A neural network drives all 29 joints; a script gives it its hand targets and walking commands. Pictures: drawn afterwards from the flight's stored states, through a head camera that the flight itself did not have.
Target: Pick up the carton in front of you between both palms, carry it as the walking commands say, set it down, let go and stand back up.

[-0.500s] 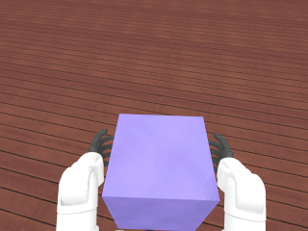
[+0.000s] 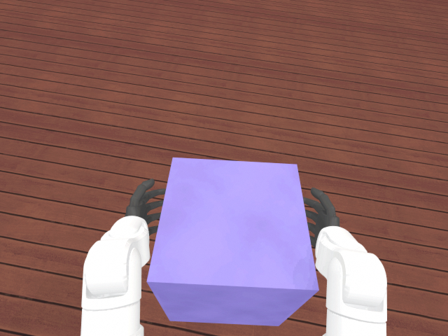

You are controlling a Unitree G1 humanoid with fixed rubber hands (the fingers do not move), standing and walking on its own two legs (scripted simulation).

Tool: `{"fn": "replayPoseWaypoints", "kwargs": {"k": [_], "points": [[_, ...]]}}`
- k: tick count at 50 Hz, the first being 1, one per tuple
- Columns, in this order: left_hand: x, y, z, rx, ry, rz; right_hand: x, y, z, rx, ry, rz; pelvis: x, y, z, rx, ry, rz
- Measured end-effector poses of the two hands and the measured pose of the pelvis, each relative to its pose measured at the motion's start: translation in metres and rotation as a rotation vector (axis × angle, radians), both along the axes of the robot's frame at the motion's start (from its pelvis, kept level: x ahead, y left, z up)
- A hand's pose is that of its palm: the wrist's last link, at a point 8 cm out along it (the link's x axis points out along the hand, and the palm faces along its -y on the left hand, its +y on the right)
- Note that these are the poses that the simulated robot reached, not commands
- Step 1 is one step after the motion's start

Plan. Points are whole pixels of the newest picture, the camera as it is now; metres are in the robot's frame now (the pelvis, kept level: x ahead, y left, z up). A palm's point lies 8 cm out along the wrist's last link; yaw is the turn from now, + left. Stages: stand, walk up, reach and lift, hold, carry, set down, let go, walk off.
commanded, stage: carry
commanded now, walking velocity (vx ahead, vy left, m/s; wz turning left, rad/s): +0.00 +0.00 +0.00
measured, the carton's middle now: (229, 247) +0.27 +0.00 -0.01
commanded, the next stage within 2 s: hold in 1.54 s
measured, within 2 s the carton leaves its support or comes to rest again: neither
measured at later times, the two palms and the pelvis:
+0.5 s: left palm (158, 168) +0.37 +0.13 +0.08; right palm (327, 176) +0.38 -0.17 +0.08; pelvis +0.11 -0.02 -0.01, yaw +1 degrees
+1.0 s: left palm (157, 197) +0.33 +0.13 +0.05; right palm (323, 204) +0.34 -0.17 +0.04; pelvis +0.07 -0.02 -0.01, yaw +1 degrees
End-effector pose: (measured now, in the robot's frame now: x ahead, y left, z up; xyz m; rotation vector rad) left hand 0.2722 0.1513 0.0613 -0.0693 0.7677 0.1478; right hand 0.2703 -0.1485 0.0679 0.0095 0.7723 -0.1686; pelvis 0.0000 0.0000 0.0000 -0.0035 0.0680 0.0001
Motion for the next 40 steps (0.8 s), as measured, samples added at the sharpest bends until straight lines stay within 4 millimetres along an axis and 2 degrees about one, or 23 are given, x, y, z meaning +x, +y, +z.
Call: {"fn": "replayPoseWaypoints", "kwargs": {"k": [9, 16, 22, 27, 33, 40], "points": [[0.06, -0.013, 0.033, 0.046, -0.102, 0.005, 0.063, -0.013, 0.021, 0.041, -0.102, 0.008, 0.07, -0.013, -0.004, 0.006, -0.013, 0.015], [0.087, -0.018, 0.026, 0.041, -0.063, 0.008, 0.092, -0.018, 0.016, 0.038, -0.064, 0.011, 0.099, -0.019, -0.006, 0.004, -0.003, 0.016], [0.097, -0.018, 0.022, 0.032, -0.057, 0.014, 0.103, -0.019, 0.015, 0.031, -0.057, 0.015, 0.107, -0.021, -0.006, 0.004, 0.002, 0.017], [0.098, -0.018, 0.019, 0.033, -0.055, 0.015, 0.105, -0.018, 0.012, 0.027, -0.055, 0.021, 0.109, -0.022, -0.006, 0.004, 0.003, 0.018], [0.092, -0.019, 0.009, 0.047, -0.044, 0.006, 0.098, -0.019, 0.001, 0.016, -0.045, 0.029, 0.106, -0.022, -0.008, 0.004, -0.001, 0.019], [0.076, -0.018, -0.007, 0.059, -0.037, -0.006, 0.082, -0.019, -0.014, 0.004, -0.038, 0.04, 0.094, -0.022, -0.011, 0.004, -0.015, 0.019]]}}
